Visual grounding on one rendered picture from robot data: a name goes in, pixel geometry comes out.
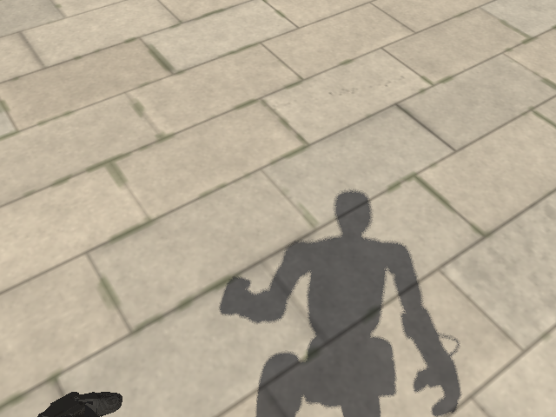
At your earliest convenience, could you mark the left robot hand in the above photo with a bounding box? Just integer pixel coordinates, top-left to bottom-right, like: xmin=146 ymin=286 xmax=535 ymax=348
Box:
xmin=37 ymin=392 xmax=122 ymax=417

